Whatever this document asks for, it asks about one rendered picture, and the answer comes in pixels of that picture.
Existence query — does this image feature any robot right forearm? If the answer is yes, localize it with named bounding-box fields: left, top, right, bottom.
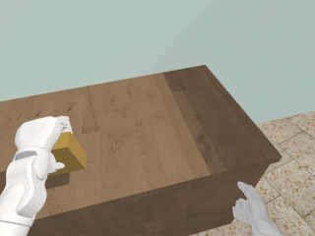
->
left=251, top=215, right=282, bottom=236

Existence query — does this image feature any sponge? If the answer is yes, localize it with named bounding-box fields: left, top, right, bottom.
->
left=47, top=131, right=87, bottom=177

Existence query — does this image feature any table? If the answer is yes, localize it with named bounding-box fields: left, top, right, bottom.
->
left=0, top=65, right=282, bottom=236

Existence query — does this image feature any robot right hand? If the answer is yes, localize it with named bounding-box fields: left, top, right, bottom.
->
left=232, top=181, right=270, bottom=225

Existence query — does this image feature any robot left hand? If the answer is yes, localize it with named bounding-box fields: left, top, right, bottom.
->
left=15, top=115, right=73, bottom=174

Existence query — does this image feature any robot left forearm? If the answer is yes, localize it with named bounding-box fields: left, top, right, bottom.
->
left=0, top=147, right=51, bottom=236

